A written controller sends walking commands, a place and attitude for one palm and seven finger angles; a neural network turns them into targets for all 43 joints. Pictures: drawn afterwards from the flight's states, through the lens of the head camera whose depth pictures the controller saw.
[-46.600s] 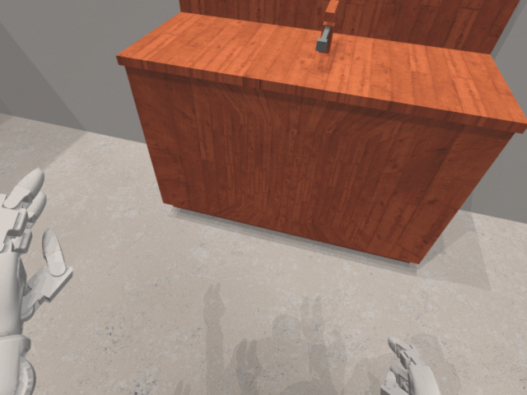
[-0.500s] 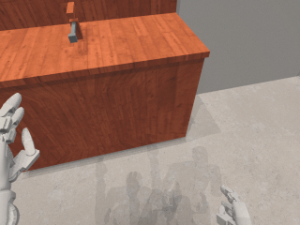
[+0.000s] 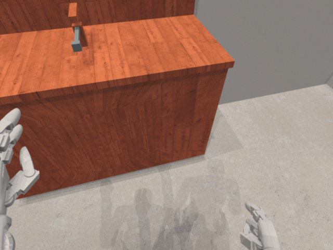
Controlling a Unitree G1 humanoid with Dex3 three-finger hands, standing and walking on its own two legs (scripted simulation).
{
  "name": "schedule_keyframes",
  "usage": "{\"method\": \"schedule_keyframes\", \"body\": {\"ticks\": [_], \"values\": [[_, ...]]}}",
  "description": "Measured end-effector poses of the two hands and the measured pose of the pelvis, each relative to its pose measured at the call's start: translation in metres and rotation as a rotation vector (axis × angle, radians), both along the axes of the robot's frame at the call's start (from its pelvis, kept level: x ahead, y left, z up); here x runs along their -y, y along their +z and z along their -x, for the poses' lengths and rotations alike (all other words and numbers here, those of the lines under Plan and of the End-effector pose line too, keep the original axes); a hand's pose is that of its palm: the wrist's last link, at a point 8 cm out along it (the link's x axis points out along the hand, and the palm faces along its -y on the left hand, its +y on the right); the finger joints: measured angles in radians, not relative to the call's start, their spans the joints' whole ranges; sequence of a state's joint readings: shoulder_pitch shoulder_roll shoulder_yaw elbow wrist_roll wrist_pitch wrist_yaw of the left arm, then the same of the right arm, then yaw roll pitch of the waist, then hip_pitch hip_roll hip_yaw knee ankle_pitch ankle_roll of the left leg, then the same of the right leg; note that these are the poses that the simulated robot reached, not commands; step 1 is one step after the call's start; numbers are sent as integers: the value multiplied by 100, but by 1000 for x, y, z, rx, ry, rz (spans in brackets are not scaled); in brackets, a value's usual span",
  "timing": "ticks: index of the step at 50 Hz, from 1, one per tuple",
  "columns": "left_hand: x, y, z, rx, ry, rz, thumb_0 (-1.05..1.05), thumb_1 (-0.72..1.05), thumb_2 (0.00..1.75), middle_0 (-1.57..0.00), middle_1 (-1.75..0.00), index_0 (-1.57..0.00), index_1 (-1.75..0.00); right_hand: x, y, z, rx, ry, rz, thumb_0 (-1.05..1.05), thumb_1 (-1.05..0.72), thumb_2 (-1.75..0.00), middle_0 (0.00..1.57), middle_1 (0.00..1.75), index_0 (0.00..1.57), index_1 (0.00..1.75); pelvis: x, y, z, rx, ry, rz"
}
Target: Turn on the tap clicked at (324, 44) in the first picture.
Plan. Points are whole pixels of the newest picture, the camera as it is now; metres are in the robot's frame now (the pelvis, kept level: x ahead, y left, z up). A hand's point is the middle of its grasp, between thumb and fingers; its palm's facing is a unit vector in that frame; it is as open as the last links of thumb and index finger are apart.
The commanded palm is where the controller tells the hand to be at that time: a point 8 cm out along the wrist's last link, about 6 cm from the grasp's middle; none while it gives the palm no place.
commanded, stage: stop stepping back and stand still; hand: left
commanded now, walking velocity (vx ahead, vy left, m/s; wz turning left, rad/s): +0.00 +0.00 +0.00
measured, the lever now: (76, 46) +0.72 +0.36 +0.11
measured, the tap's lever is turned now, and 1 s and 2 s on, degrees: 0 0 0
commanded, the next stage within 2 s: stand and check the lever's angle in 0.14 s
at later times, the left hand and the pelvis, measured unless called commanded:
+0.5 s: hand (26, 187) +0.19 +0.25 +0.15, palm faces +0.41 -0.84 -0.37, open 7.4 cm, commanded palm +0.14 +0.29 +0.18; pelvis -0.02 +0.01 +0.00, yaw +0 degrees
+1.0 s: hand (34, 153) +0.26 +0.27 +0.15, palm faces +0.44 -0.82 -0.37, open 7.4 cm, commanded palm +0.20 +0.30 +0.18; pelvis +0.03 +0.03 -0.02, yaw -1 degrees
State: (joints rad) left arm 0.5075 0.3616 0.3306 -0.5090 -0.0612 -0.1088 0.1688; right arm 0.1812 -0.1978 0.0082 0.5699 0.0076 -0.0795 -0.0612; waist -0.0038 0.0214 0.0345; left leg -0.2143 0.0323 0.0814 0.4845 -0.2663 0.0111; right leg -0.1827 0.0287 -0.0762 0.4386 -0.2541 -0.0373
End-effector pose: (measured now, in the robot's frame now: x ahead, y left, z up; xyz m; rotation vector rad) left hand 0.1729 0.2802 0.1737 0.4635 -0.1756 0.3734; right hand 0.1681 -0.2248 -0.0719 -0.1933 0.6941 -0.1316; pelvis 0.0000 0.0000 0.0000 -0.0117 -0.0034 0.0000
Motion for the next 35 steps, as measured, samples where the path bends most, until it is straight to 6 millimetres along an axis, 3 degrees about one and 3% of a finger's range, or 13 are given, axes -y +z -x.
{"method": "schedule_keyframes", "body": {"ticks": [35], "values": [[-18, -12, 22, -8, 35, 49, 2, 89, 90, -21, -30, -21, -30, -9, -1, 31, -29, 7, 41, 1, -90, -90, 20, 30, 20, 30, -15, 0, 21, 1, 3, 7]]}}
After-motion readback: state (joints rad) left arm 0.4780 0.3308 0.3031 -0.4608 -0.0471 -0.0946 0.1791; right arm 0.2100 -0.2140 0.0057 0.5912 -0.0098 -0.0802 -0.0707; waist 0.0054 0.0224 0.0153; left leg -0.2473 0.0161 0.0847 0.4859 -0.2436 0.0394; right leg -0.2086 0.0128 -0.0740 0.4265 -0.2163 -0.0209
